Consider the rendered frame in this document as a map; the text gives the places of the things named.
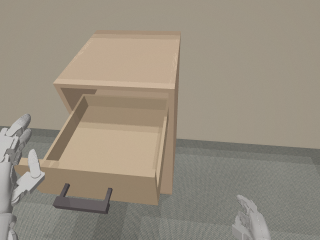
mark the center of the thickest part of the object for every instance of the cabinet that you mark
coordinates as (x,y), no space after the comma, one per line
(135,63)

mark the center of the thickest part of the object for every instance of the right robot hand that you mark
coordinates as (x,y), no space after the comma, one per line
(255,226)

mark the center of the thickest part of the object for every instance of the left robot hand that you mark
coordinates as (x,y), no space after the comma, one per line
(12,141)

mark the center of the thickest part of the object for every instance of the drawer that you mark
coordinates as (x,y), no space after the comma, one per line
(108,141)

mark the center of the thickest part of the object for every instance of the robot left forearm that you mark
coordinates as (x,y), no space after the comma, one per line
(7,223)

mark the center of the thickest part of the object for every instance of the handle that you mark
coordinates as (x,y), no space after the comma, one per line
(83,205)

